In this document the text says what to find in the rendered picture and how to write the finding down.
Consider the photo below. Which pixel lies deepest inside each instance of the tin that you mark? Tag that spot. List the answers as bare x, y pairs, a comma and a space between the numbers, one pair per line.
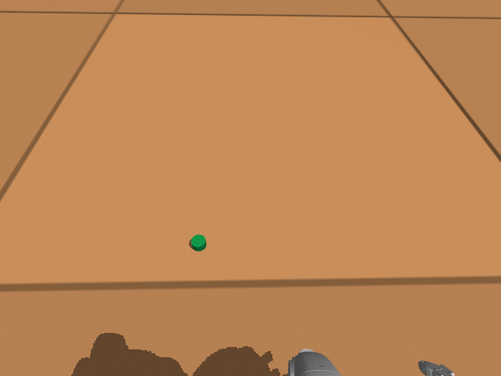
198, 242

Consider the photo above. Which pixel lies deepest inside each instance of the right robot hand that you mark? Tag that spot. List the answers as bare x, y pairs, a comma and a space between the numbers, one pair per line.
432, 369

